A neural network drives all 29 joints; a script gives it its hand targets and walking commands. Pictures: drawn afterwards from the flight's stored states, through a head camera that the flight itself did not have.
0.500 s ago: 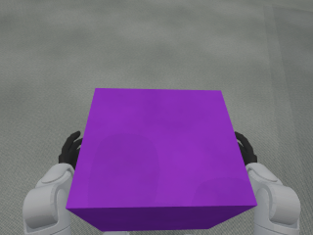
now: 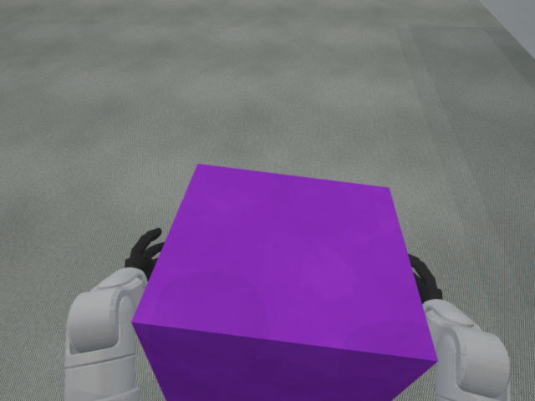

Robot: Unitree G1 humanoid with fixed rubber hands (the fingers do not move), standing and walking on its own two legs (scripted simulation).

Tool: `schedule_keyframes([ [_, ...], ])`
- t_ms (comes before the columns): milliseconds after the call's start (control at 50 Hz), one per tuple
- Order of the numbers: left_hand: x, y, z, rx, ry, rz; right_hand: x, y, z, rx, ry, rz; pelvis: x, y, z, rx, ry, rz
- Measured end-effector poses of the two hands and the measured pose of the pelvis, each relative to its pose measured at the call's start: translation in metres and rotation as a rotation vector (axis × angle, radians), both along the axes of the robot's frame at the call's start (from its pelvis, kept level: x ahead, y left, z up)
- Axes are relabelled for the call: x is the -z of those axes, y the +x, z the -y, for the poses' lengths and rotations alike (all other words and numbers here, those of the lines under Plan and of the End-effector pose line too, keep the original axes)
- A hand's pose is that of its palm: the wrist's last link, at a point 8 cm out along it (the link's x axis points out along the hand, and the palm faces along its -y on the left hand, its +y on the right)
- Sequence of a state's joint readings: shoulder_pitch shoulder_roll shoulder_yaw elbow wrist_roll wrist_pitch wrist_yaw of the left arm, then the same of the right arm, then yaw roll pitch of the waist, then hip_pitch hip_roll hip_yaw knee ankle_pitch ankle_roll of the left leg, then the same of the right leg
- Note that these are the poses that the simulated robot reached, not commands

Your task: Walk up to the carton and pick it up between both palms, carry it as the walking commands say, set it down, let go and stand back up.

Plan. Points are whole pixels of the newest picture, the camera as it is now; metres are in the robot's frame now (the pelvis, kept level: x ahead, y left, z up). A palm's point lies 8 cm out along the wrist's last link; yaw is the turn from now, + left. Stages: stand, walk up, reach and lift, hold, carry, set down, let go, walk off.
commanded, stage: carry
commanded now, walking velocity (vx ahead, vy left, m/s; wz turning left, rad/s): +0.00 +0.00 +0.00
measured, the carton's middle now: (277, 299) +0.26 -0.02 +0.00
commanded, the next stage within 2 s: none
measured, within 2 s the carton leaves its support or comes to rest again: neither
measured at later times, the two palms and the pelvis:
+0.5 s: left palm (102, 295) +0.25 +0.22 +0.08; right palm (388, 277) +0.25 -0.17 +0.07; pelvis +0.00 +0.01 +0.00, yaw +1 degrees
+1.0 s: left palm (103, 297) +0.24 +0.21 +0.08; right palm (395, 278) +0.25 -0.18 +0.08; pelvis +0.00 +0.00 +0.01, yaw +1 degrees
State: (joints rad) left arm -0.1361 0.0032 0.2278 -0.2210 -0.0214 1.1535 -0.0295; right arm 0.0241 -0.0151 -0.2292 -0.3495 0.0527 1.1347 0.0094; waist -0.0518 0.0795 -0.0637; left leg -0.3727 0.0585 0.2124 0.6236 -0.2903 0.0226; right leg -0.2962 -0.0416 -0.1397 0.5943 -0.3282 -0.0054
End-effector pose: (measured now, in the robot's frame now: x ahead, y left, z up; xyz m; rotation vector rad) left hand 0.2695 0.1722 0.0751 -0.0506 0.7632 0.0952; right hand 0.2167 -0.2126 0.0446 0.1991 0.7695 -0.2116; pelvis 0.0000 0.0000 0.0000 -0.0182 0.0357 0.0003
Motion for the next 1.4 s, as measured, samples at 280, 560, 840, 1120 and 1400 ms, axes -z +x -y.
schedule_keyframes([
  [280, -0.006, -0.020, -0.040, -0.110, -0.038, 0.068, -0.046, 0.046, -0.035, -0.129, -0.059, 0.067, -0.005, 0.003, 0.000, -0.011, 0.006, -0.007],
  [560, 0.001, -0.016, -0.044, -0.109, -0.054, 0.034, -0.027, 0.033, -0.039, -0.095, -0.042, 0.032, -0.005, -0.002, -0.007, -0.022, -0.007, -0.018],
  [840, -0.002, -0.018, -0.038, -0.090, -0.050, 0.050, -0.035, 0.030, -0.033, -0.089, -0.051, 0.048, -0.005, -0.001, -0.008, -0.021, -0.001, -0.004],
  [1120, -0.008, -0.028, -0.037, -0.115, -0.030, 0.048, -0.031, 0.028, -0.033, -0.114, -0.031, 0.047, -0.006, -0.007, 0.000, -0.026, 0.003, -0.002],
  [1400, -0.004, -0.024, -0.021, -0.103, -0.043, 0.040, -0.032, 0.026, -0.016, -0.101, -0.041, 0.038, -0.007, -0.008, 0.011, -0.025, 0.006, -0.002],
])
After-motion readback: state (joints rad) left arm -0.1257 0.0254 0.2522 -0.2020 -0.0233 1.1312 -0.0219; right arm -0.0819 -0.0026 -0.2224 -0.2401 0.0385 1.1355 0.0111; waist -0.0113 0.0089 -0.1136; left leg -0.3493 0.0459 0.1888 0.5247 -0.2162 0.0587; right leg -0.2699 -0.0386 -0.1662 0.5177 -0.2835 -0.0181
